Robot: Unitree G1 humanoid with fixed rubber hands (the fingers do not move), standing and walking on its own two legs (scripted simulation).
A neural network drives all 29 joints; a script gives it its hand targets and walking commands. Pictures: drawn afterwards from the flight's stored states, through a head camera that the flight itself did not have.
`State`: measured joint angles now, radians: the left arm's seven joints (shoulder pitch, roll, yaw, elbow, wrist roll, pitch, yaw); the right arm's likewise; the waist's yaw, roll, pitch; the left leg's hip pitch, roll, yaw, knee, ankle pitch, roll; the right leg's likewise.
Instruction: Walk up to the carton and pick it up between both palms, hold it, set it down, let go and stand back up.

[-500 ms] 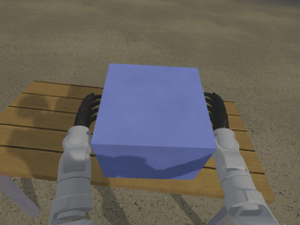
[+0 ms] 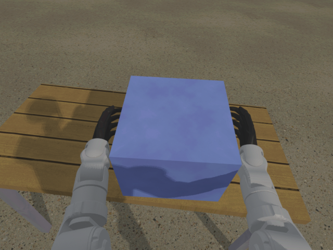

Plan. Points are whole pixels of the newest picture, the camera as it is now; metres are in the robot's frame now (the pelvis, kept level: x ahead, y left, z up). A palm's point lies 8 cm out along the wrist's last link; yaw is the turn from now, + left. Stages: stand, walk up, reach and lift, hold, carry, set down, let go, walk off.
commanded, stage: set down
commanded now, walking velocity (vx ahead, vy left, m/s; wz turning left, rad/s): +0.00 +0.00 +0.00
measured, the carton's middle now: (173, 137) +0.42 +0.00 +0.06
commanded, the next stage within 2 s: none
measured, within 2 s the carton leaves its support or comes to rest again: neither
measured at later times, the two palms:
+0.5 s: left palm (107, 139) +0.40 +0.17 +0.06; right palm (242, 142) +0.38 -0.18 +0.08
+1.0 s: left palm (108, 146) +0.40 +0.18 +0.03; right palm (238, 149) +0.38 -0.18 +0.06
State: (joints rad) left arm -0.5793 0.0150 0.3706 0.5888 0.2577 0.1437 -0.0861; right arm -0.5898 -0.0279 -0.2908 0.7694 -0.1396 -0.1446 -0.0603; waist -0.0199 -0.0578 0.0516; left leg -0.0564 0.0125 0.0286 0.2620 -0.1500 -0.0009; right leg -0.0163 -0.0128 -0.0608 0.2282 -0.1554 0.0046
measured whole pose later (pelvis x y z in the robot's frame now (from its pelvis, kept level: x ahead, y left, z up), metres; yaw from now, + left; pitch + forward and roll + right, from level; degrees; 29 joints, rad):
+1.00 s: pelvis +0.01 +0.00 +0.00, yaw -1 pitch +5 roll -1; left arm -0.66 0.07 0.41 0.96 0.26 -0.15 -0.06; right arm -0.63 0.01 -0.45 0.93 -0.28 -0.29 -0.05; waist -0.02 -0.04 0.00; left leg -0.23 0.02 0.06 0.29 -0.15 0.00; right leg -0.18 -0.01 -0.06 0.23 -0.14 0.01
